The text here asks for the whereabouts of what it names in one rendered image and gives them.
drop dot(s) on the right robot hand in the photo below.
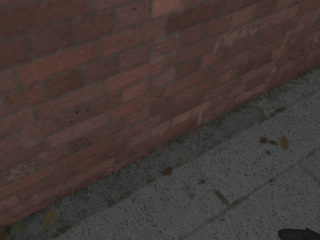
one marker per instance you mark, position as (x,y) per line
(298,234)

